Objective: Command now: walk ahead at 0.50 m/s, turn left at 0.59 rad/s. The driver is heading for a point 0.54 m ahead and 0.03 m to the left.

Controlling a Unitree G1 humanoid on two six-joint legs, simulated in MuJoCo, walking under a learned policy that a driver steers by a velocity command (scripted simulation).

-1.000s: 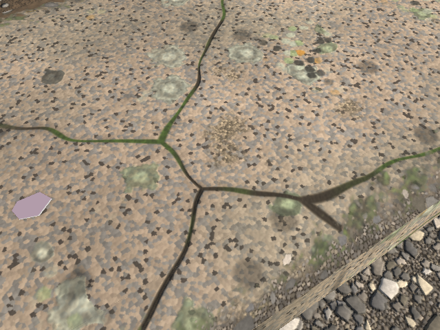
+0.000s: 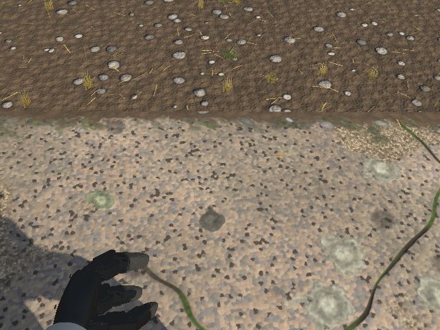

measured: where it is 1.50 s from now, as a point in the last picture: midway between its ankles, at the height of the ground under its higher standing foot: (186, 322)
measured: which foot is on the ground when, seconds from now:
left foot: down 0.00-0.00, up 0.02-0.48, down 0.50-1.00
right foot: down 0.00-0.50, up 0.52-0.88, down 0.90-1.00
